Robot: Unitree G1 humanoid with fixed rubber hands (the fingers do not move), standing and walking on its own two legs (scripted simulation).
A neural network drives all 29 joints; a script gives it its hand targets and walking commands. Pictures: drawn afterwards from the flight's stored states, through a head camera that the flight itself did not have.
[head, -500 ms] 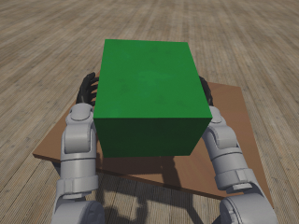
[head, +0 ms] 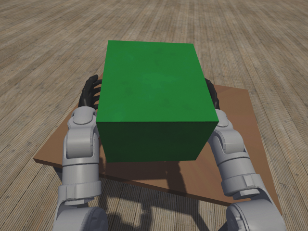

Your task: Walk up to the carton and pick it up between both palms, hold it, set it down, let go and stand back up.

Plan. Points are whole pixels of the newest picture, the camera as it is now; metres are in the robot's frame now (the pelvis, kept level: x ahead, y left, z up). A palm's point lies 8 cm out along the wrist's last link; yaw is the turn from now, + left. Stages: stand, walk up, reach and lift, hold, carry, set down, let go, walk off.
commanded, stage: hold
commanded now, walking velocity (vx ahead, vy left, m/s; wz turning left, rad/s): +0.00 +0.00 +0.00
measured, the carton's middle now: (152, 100) +0.36 +0.00 +0.20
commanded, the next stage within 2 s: none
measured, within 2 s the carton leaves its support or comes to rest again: neither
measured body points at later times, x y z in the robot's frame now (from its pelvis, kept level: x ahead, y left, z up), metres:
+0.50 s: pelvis +0.00 +0.00 +0.00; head -0.04 +0.02 +0.45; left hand +0.37 +0.16 +0.18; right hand +0.37 -0.15 +0.17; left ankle +0.02 +0.12 -0.75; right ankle +0.02 -0.12 -0.75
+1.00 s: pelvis +0.00 +0.00 +0.00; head -0.04 +0.02 +0.45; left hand +0.37 +0.16 +0.18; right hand +0.37 -0.15 +0.17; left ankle +0.02 +0.12 -0.75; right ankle +0.02 -0.12 -0.75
